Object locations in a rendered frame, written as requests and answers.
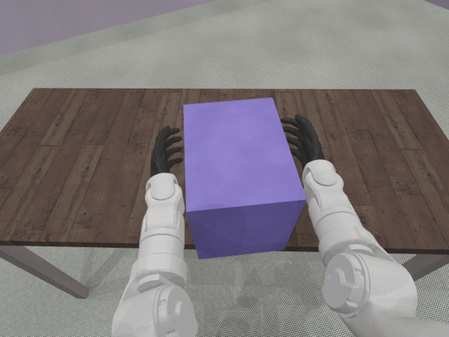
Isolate right robot forearm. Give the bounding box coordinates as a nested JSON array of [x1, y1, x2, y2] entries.
[[302, 159, 417, 290]]

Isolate left robot hand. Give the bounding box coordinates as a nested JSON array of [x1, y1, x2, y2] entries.
[[151, 126, 183, 177]]

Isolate table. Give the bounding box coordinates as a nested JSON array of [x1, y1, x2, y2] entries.
[[0, 88, 449, 299]]

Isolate robot left upper arm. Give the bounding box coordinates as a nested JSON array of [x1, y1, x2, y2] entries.
[[112, 284, 198, 337]]

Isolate robot right upper arm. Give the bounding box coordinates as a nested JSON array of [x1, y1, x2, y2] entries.
[[322, 251, 449, 337]]

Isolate carton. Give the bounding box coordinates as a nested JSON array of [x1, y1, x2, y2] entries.
[[183, 98, 307, 260]]

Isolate right robot hand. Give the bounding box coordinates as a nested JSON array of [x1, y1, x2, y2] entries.
[[281, 114, 325, 170]]

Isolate left robot forearm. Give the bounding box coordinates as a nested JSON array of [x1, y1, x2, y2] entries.
[[112, 173, 187, 322]]

